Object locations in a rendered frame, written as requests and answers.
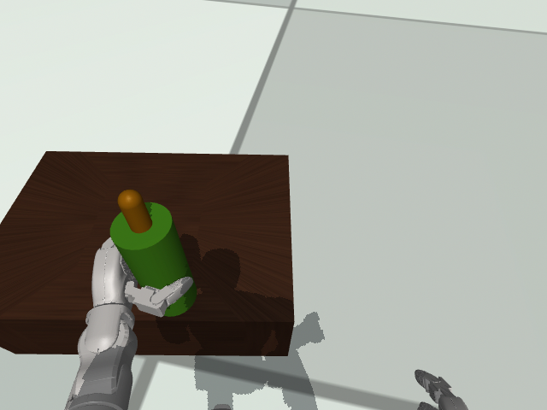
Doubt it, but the bottle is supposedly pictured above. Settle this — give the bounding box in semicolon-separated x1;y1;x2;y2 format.
110;190;197;317

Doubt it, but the left robot arm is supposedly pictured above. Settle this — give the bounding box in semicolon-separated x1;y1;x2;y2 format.
64;303;138;410

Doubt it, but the right robot hand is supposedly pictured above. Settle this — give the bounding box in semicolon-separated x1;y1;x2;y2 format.
415;370;468;410

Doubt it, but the left robot hand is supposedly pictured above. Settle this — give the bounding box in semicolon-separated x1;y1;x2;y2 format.
91;237;193;317

